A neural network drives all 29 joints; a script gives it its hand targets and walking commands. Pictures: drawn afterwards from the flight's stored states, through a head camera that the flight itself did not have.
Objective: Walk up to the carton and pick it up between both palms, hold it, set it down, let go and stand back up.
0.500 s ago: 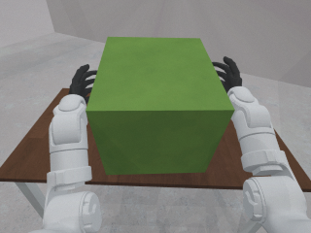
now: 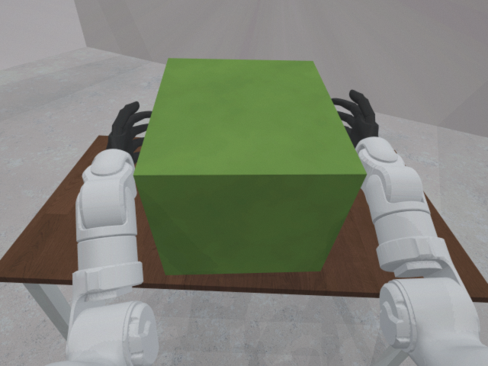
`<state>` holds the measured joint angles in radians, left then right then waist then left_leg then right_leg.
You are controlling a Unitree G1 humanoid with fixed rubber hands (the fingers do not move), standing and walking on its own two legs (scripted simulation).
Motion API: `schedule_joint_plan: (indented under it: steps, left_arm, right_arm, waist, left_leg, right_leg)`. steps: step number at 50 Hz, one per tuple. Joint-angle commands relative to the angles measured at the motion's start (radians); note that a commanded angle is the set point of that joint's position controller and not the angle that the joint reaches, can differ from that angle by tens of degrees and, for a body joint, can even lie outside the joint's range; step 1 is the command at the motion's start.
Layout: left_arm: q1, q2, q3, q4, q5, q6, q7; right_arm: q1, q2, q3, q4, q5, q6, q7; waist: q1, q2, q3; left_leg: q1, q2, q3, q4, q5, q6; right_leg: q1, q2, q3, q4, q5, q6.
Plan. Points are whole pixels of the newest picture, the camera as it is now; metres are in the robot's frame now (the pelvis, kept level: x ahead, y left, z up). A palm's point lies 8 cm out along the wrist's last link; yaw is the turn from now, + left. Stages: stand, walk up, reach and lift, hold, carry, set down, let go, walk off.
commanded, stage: hold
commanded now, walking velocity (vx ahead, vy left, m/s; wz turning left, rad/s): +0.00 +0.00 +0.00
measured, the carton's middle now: (242, 162) +0.42 +0.00 +0.16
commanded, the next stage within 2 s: none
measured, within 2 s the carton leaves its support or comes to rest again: neither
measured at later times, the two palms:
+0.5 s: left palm (123, 154) +0.35 +0.18 +0.22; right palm (364, 143) +0.36 -0.18 +0.24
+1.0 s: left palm (124, 154) +0.35 +0.18 +0.22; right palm (363, 141) +0.37 -0.18 +0.24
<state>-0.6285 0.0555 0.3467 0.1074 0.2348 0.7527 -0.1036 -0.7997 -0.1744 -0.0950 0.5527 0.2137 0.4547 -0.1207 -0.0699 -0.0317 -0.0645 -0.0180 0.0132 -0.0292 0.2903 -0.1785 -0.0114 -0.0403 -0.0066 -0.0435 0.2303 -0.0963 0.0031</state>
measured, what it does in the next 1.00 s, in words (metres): stands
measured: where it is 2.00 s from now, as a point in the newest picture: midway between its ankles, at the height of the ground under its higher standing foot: outside the picture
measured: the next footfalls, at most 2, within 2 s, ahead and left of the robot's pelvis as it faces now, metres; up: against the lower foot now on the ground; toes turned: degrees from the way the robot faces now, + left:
none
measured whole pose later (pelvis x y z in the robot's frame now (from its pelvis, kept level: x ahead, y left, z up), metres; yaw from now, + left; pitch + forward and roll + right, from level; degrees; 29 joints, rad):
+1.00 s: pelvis +0.00 +0.00 +0.00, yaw +0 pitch -5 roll -1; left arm -0.62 0.05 0.34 0.09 0.24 0.75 -0.10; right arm -0.79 -0.18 -0.09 0.54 0.22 0.45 -0.12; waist -0.08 -0.03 -0.07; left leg -0.02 0.01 -0.03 0.30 -0.18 -0.01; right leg -0.04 -0.01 -0.04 0.23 -0.10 0.00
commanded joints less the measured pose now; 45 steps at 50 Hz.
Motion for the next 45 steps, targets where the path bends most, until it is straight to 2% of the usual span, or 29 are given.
schedule_joint_plan:
  steps: [1,4,7,9,10,12,16,18,22,23,24,25,26,27,30,32,37,39,41,42,43,44,45]
  left_arm:
    - [-0.615,-0.43,-0.438,-0.076,-0.147,-0.035,-0.127]
    - [-0.606,-0.448,-0.464,-0.121,-0.161,-0.038,-0.125]
    - [-0.596,-0.436,-0.447,-0.114,-0.146,-0.041,-0.124]
    - [-0.568,-0.44,-0.444,-0.138,-0.148,-0.038,-0.125]
    - [-0.578,-0.429,-0.434,-0.108,-0.142,-0.037,-0.127]
    - [-0.598,-0.425,-0.425,-0.13,-0.133,-0.043,-0.125]
    - [-0.567,-0.436,-0.446,-0.138,-0.14,-0.034,-0.131]
    - [-0.583,-0.439,-0.469,-0.192,-0.156,-0.04,-0.127]
    - [-0.581,-0.434,-0.454,-0.137,-0.154,-0.032,-0.122]
    - [-0.595,-0.423,-0.448,-0.119,-0.144,-0.031,-0.122]
    - [-0.592,-0.427,-0.429,-0.081,-0.133,-0.027,-0.124]
    - [-0.6,-0.436,-0.434,-0.106,-0.139,-0.031,-0.126]
    - [-0.591,-0.44,-0.438,-0.076,-0.142,-0.03,-0.129]
    - [-0.615,-0.451,-0.45,-0.092,-0.153,-0.036,-0.13]
    - [-0.598,-0.444,-0.446,-0.111,-0.149,-0.04,-0.125]
    - [-0.607,-0.429,-0.416,-0.069,-0.133,-0.04,-0.13]
    - [-0.594,-0.446,-0.451,-0.121,-0.155,-0.05,-0.122]
    - [-0.621,-0.436,-0.429,-0.086,-0.139,-0.048,-0.126]
    - [-0.615,-0.44,-0.426,-0.079,-0.136,-0.043,-0.131]
    - [-0.641,-0.439,-0.433,-0.074,-0.141,-0.046,-0.133]
    - [-0.627,-0.444,-0.435,-0.067,-0.143,-0.045,-0.132]
    - [-0.604,-0.451,-0.432,-0.071,-0.143,-0.043,-0.13]
    - [-0.607,-0.459,-0.448,-0.075,-0.155,-0.042,-0.129]
  right_arm:
    - [-0.578,0.531,0.32,-0.218,0.1,-0.038,0.13]
    - [-0.59,0.538,0.339,-0.293,0.109,-0.048,0.125]
    - [-0.576,0.533,0.336,-0.267,0.108,-0.041,0.126]
    - [-0.572,0.544,0.363,-0.309,0.115,-0.046,0.124]
    - [-0.592,0.534,0.352,-0.307,0.108,-0.046,0.121]
    - [-0.564,0.549,0.353,-0.268,0.106,-0.041,0.125]
    - [-0.554,0.541,0.36,-0.309,0.111,-0.043,0.119]
    - [-0.554,0.554,0.375,-0.35,0.122,-0.049,0.116]
    - [-0.57,0.548,0.363,-0.323,0.112,-0.045,0.123]
    - [-0.562,0.539,0.342,-0.279,0.1,-0.038,0.125]
    - [-0.579,0.534,0.339,-0.259,0.089,-0.036,0.129]
    - [-0.566,0.549,0.338,-0.248,0.09,-0.037,0.133]
    - [-0.592,0.549,0.338,-0.266,0.086,-0.043,0.132]
    - [-0.595,0.56,0.332,-0.263,0.091,-0.044,0.132]
    - [-0.578,0.545,0.354,-0.271,0.113,-0.045,0.124]
    - [-0.592,0.544,0.338,-0.24,0.094,-0.042,0.124]
    - [-0.574,0.551,0.351,-0.292,0.104,-0.057,0.124]
    - [-0.577,0.548,0.333,-0.242,0.093,-0.047,0.126]
    - [-0.579,0.556,0.335,-0.225,0.088,-0.046,0.128]
    - [-0.611,0.565,0.336,-0.253,0.09,-0.051,0.126]
    - [-0.601,0.562,0.334,-0.24,0.091,-0.049,0.127]
    - [-0.615,0.562,0.349,-0.272,0.101,-0.055,0.127]
    - [-0.623,0.551,0.343,-0.295,0.109,-0.058,0.125]
  waist:
    - [-0.021,0.052,-0.241]
    - [-0.026,0.064,-0.298]
    - [-0.02,0.053,-0.255]
    - [-0.009,0.028,-0.298]
    - [-0.009,0.023,-0.277]
    - [-0.002,0.021,-0.247]
    - [-0.016,0.044,-0.266]
    - [-0.017,0.051,-0.318]
    - [-0.006,0.036,-0.277]
    - [-0.012,0.045,-0.235]
    - [-0.001,0.035,-0.216]
    - [-0.004,0.032,-0.242]
    - [-0.004,0.027,-0.23]
    - [-0.012,0.043,-0.251]
    - [-0.013,0.043,-0.3]
    - [-0.002,0.027,-0.25]
    - [-0.018,0.031,-0.3]
    - [-0.01,0.034,-0.241]
    - [-0.013,0.027,-0.239]
    - [-0.005,0.036,-0.247]
    - [-0.013,0.031,-0.247]
    - [0.002,0.032,-0.273]
    - [-0.006,0.052,-0.286]
  left_leg:
    - [-0.082,-0.062,0.05,-0.046,0.185,-0.028]
    - [-0.056,-0.068,0.047,-0.02,0.242,-0.039]
    - [-0.057,-0.067,0.048,-0.024,0.248,-0.036]
    - [-0.05,-0.066,0.049,-0.017,0.283,-0.032]
    - [-0.061,-0.067,0.05,-0.025,0.249,-0.029]
    - [-0.074,-0.067,0.051,-0.036,0.233,-0.025]
    - [-0.055,-0.069,0.048,-0.023,0.264,-0.033]
    - [-0.039,-0.069,0.05,-0.009,0.292,-0.038]
    - [-0.068,-0.064,0.052,-0.034,0.215,-0.023]
    - [-0.08,-0.061,0.05,-0.048,0.182,-0.027]
    - [-0.089,-0.06,0.053,-0.059,0.147,-0.019]
    - [-0.084,-0.059,0.054,-0.06,0.151,-0.018]
    - [-0.091,-0.06,0.055,-0.054,0.155,-0.014]
    - [-0.09,-0.061,0.054,-0.051,0.154,-0.018]
    - [-0.042,-0.067,0.05,-0.024,0.25,-0.029]
    - [-0.076,-0.069,0.053,-0.047,0.172,-0.019]
    - [-0.048,-0.069,0.045,-0.018,0.255,-0.029]
    - [-0.07,-0.067,0.047,-0.044,0.185,-0.021]
    - [-0.079,-0.064,0.051,-0.05,0.173,-0.016]
    - [-0.101,-0.069,0.052,-0.051,0.153,-0.014]
    - [-0.094,-0.065,0.051,-0.051,0.16,-0.014]
    - [-0.086,-0.065,0.051,-0.039,0.199,-0.016]
    - [-0.084,-0.066,0.049,-0.032,0.214,-0.024]
  right_leg:
    - [0.203,0.059,0.004,0.009,0.089,-0.002]
    - [0.218,0.061,-0.001,0.017,0.144,0.003]
    - [0.207,0.063,-0.006,0.021,0.145,0.003]
    - [0.24,0.069,-0.006,0.024,0.179,0.005]
    - [0.223,0.066,-0.005,0.019,0.151,0.007]
    - [0.216,0.065,-0.006,0.017,0.124,0.007]
    - [0.23,0.061,-0.002,0.019,0.166,0.003]
    - [0.238,0.063,-0.002,0.03,0.196,0.007]
    - [0.22,0.059,-0.002,0.016,0.126,0.004]
    - [0.196,0.058,-0.004,0.014,0.087,0.001]
    - [0.181,0.056,-0.002,0.003,0.045,0.0]
    - [0.191,0.057,0.0,0.007,0.049,-0.001]
    - [0.18,0.054,0.002,0.006,0.064,0.001]
    - [0.187,0.052,0.004,0.009,0.068,0.0]
    - [0.217,0.061,0.001,0.02,0.16,0.008]
    - [0.197,0.055,-0.003,0.005,0.089,0.011]
    - [0.214,0.064,-0.006,0.021,0.156,0.007]
    - [0.186,0.056,-0.005,0.008,0.077,0.008]
    - [0.193,0.053,-0.002,0.007,0.082,0.006]
    - [0.192,0.05,-0.001,0.008,0.065,0.007]
    - [0.195,0.054,0.0,0.011,0.076,0.005]
    - [0.214,0.059,-0.003,0.016,0.105,0.004]
    - [0.217,0.061,0.002,0.017,0.119,0.0]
